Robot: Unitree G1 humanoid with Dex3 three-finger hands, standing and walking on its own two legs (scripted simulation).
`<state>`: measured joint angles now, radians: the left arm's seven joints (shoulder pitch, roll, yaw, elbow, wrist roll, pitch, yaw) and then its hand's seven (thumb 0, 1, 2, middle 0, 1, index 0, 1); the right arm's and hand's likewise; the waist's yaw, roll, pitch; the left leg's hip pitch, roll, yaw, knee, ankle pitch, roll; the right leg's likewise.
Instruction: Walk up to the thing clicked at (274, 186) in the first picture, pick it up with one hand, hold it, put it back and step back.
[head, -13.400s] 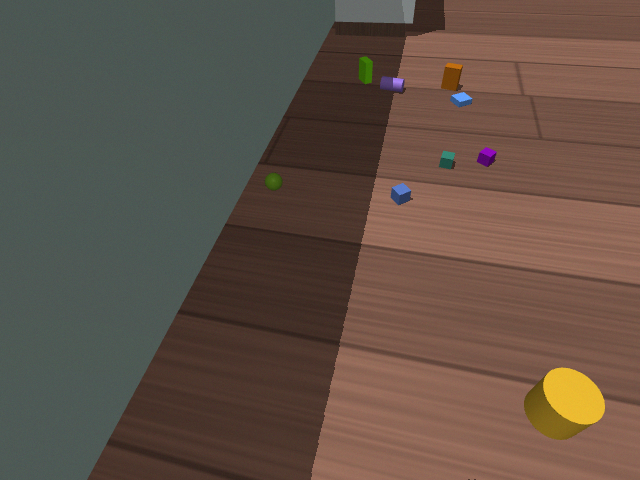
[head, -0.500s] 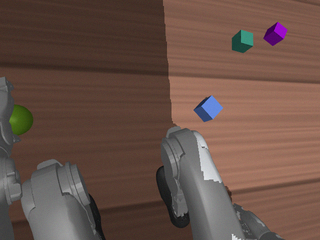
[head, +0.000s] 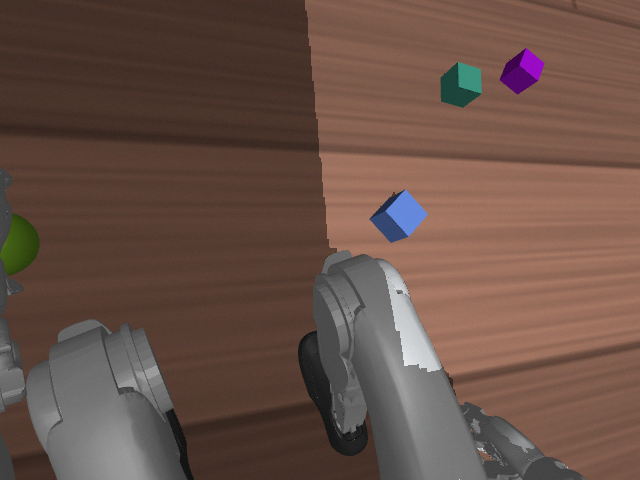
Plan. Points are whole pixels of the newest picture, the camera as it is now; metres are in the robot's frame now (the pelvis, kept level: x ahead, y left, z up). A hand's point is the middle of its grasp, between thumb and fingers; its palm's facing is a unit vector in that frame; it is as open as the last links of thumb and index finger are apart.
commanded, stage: rest palm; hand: left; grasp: from above
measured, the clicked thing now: out of the picture +0.44 +0.32 -0.25
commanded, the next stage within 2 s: close in 0.36 s
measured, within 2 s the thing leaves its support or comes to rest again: neither
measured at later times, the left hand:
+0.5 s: hand out of the picture +0.42 +0.32 -0.23, palm faces -0.44 -0.17 -0.88, open 14.0 cm
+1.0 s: hand out of the picture +0.42 +0.32 -0.23, palm faces -0.44 -0.16 -0.88, open 12.6 cm
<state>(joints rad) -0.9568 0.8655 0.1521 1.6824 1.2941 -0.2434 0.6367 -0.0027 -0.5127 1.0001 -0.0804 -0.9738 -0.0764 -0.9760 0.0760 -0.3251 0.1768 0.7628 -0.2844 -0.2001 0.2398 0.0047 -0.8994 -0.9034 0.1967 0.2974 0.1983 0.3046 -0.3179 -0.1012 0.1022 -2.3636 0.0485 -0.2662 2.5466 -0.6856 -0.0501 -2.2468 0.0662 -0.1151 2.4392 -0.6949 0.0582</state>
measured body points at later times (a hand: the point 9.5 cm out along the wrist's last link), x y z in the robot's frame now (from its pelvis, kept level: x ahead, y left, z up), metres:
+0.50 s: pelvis +0.00 +0.00 +0.00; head +0.26 +0.11 +0.35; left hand +0.44 +0.32 -0.18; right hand +0.06 -0.25 -0.08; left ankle +0.07 +0.14 -0.26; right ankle +0.10 -0.12 -0.26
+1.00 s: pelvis +0.00 +0.01 +0.00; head +0.26 +0.11 +0.35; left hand +0.44 +0.33 -0.18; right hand +0.05 -0.26 -0.07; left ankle +0.07 +0.14 -0.26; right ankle +0.10 -0.12 -0.26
